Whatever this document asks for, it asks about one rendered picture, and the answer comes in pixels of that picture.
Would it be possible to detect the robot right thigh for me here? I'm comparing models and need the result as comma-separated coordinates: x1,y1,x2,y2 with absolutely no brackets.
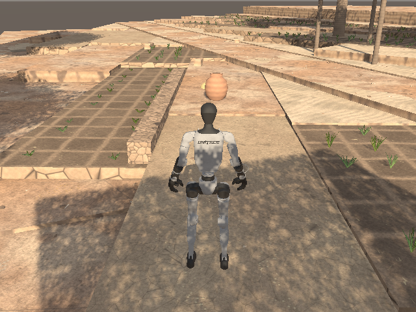
216,182,230,229

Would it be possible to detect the left robot upper arm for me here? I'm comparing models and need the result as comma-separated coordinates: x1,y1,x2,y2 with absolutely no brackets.
177,131,195,167

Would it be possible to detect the robot left hand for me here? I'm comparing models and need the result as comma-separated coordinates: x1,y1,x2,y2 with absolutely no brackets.
168,179,183,192

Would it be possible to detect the robot right hand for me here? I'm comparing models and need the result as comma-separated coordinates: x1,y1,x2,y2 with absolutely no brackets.
232,177,247,190

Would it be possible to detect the right robot upper arm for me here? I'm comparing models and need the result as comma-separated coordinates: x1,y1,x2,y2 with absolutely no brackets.
222,131,240,167

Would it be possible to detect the robot left forearm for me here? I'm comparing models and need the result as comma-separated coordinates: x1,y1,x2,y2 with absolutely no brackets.
170,157,183,181

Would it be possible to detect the robot left foot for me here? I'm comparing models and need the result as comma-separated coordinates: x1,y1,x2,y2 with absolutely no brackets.
187,251,196,268

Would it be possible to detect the robot right forearm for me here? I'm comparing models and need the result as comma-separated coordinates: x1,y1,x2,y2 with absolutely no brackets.
234,157,246,179

